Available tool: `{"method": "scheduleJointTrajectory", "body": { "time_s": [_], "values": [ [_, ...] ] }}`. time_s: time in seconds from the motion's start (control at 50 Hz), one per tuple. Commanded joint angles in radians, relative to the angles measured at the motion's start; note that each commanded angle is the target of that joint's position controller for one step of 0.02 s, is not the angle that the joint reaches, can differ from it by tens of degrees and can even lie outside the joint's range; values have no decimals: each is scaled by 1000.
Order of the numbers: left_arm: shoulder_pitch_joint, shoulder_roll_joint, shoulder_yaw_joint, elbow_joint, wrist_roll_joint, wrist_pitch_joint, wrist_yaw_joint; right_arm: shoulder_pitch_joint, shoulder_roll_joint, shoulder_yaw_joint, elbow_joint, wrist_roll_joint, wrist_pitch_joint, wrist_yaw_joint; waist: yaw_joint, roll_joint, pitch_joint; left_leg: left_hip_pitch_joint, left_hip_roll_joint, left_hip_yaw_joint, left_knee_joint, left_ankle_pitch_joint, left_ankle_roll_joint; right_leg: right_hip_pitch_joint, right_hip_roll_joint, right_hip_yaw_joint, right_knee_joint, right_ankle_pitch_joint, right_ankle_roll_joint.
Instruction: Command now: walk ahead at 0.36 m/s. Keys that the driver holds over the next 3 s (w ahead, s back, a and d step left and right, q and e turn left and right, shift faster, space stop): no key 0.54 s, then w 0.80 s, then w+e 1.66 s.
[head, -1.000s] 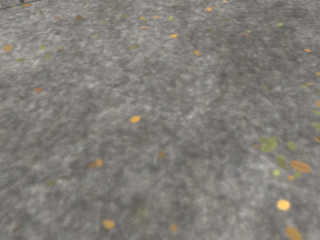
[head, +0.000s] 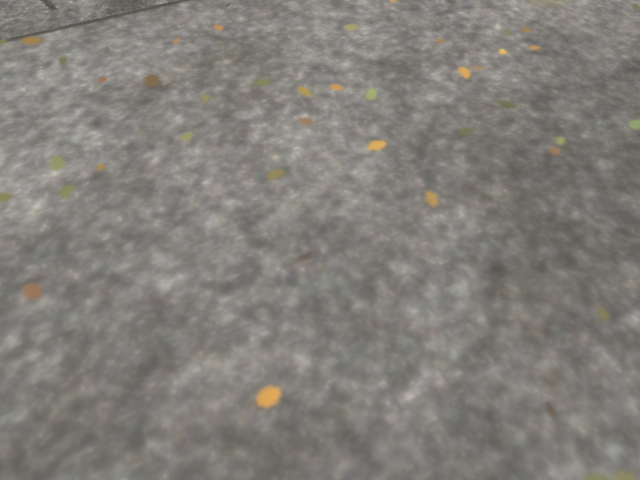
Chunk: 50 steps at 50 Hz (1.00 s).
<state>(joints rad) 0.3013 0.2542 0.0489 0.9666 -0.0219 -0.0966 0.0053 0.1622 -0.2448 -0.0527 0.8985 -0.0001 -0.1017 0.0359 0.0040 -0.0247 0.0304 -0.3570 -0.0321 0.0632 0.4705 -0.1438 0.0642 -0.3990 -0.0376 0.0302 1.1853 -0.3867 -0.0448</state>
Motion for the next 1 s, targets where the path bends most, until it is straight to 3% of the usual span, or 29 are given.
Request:
{"method": "scheduleJointTrajectory", "body": {
  "time_s": [0.02,0.06,0.1,0.16,0.24,0.3,0.32,0.34,0.36,0.38,0.4,0.46,0.5,0.54,0.58,0.62,0.64,0.68,0.72,0.76,0.78,0.8,0.82,0.84,0.86,0.88,0.9,0.94,1.0],
  "values": [
    [64,61,26,-43,8,6,14,18,-69,-8,-23,-18,-15,3,29,87,-85,169,261,-243,-236,502,165,-127,-86,35,-9,67,12],
    [64,42,27,-47,14,22,20,38,-94,-10,1,-22,-18,-7,46,92,-77,132,246,-166,-241,685,177,-118,-74,16,-81,113,33],
    [4,38,25,-69,23,30,23,38,-110,-11,13,-22,-9,-24,46,91,-76,131,232,-112,-240,743,171,-131,-73,9,-215,199,50],
    [-94,20,14,-88,24,36,18,54,-125,-10,29,-15,7,-39,12,98,-92,143,196,-55,-233,701,135,-64,-51,-15,-437,346,51],
    [-169,46,16,-101,21,45,14,87,-130,-9,67,-8,26,-44,-19,103,-87,211,225,-87,-203,591,139,-26,-30,-8,-569,361,46],
    [-151,60,22,-92,32,38,11,59,-117,-6,81,11,40,-49,14,89,-83,234,218,-113,-101,482,108,56,-11,-20,-721,377,11],
    [-121,93,33,-78,39,35,13,95,-102,-2,90,11,41,-49,17,49,-101,225,171,-110,-48,394,65,147,-26,2,-794,575,-10],
    [-95,151,44,-70,45,35,19,149,-85,2,92,-10,34,-50,-20,-17,-149,163,106,-82,21,240,24,282,-105,70,-737,893,-41],
    [-100,135,38,-57,43,44,23,270,-25,14,126,-17,32,-49,-80,-132,-208,43,56,-57,50,-33,-24,426,-184,141,-685,974,-141],
    [-95,64,24,-51,34,53,19,234,-30,16,130,-14,42,-55,-44,-135,-210,34,45,-47,78,-185,-49,401,-209,187,-706,864,-182],
    [-121,42,17,-49,30,58,14,185,-48,13,118,-6,59,-60,-45,-123,-187,31,49,-55,61,-211,-56,351,-201,205,-737,699,-175],
    [-228,67,22,-73,24,62,5,147,-93,4,131,-7,107,-71,-51,-58,-105,115,58,-57,-30,-125,-45,191,-101,119,-750,476,-87],
    [-216,75,27,-55,19,57,6,150,-75,7,147,-6,111,-70,-44,-28,-100,120,62,-62,-41,-98,-33,206,-64,72,-719,505,-61],
    [-200,64,26,-38,18,58,12,143,-73,7,156,-6,105,-68,-32,-4,-110,124,69,-65,-44,-41,-33,239,-53,55,-691,567,-64],
    [-180,60,29,-15,12,66,18,160,-60,8,173,-1,100,-65,-29,3,-112,105,59,-53,-53,-196,-20,255,-30,39,-687,345,-68],
    [-183,74,38,-14,4,72,23,145,-75,3,166,7,95,-67,-21,42,-31,47,78,-84,-73,-403,22,178,-7,31,-687,-26,-71],
    [-200,72,39,-22,2,65,23,152,-75,2,162,12,85,-69,-27,57,21,41,101,-118,-97,-460,45,115,5,27,-686,-112,-69],
    [-258,49,35,-44,-3,36,13,217,-102,-6,174,19,55,-71,-56,112,91,123,191,-248,-172,-473,100,-40,44,-22,-600,-65,-53],
    [-288,31,31,-61,-2,3,-6,218,-157,-23,178,25,29,-71,-42,194,141,253,339,-391,-201,-263,154,-189,46,-90,-491,94,-43],
    [-247,32,35,-48,-2,-13,-21,214,-131,-21,171,25,16,-67,-19,165,113,289,344,-351,-125,-33,143,-145,31,-92,-508,135,-58],
    [-159,40,44,-19,-7,-15,-26,171,-125,-18,154,23,15,-62,29,145,77,223,288,-273,-59,76,111,13,45,-98,-560,175,-75],
    [-21,76,64,27,-12,-18,-31,113,-113,-13,129,19,13,-57,98,90,16,110,184,-159,113,231,56,247,35,-30,-630,245,-107],
    [128,167,92,65,-9,-18,-31,95,-77,-5,101,17,1,-53,136,-91,-64,-117,47,-37,456,221,-22,510,-105,265,-745,271,-190],
    [219,172,81,84,1,-13,-38,122,-24,10,88,14,-11,-49,141,-251,-148,-324,-16,-86,744,-374,-43,664,-311,622,-920,283,-286],
    [142,105,50,70,10,-20,-40,67,-76,-6,69,36,-17,-41,97,-119,-83,-401,37,-177,858,-388,-10,582,-338,629,-928,236,-265],
    [48,77,35,42,12,-21,-41,54,-84,-11,63,53,-15,-35,57,-59,-25,-413,85,-169,872,-304,14,489,-320,511,-939,242,-240],
    [2,54,21,28,13,-21,-42,54,-76,-14,68,50,-11,-36,34,-9,7,-395,126,-156,823,-220,24,413,-279,398,-968,250,-214],
    [-28,35,8,22,19,-14,-37,80,-73,-29,78,35,8,-45,-1,-32,26,-306,168,-129,693,-125,14,317,-191,237,-1022,234,-159],
    [39,77,11,40,26,-8,-14,31,-56,-36,61,22,23,-50,6,-36,45,-321,166,-87,564,-30,-30,302,-165,158,-1068,308,-161]
  ]
}}
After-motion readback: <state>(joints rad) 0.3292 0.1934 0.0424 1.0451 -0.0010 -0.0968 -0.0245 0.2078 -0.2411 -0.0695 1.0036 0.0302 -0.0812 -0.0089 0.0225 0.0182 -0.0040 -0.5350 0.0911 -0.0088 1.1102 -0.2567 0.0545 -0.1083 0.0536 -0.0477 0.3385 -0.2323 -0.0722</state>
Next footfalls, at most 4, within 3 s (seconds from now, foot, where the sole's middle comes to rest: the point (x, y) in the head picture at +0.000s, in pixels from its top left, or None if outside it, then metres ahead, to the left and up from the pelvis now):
0.32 right None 0.26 -0.13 -0.77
1.32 left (264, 435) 0.56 0.13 -0.77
1.92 right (376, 320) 0.84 -0.12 -0.77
2.40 left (343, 211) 1.19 -0.05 -0.77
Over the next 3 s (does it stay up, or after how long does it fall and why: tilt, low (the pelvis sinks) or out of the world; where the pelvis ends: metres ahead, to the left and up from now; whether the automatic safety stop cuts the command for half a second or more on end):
stays up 1.20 -0.29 -0.02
